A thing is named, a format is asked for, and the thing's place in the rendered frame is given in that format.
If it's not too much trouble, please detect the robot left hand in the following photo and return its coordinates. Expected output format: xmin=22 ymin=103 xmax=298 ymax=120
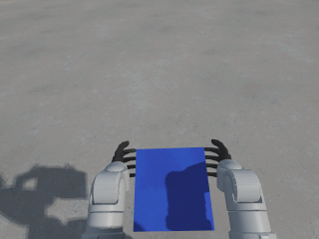
xmin=112 ymin=140 xmax=137 ymax=177

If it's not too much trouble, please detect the robot right hand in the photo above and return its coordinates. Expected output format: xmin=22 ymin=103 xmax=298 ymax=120
xmin=204 ymin=139 xmax=231 ymax=177

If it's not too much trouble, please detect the right robot forearm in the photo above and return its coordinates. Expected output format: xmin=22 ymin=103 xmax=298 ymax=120
xmin=216 ymin=159 xmax=277 ymax=239

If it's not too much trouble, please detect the left robot forearm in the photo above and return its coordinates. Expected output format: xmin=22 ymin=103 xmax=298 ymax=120
xmin=81 ymin=161 xmax=131 ymax=239

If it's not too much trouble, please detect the carton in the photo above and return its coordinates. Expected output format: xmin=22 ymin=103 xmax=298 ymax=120
xmin=133 ymin=147 xmax=215 ymax=232

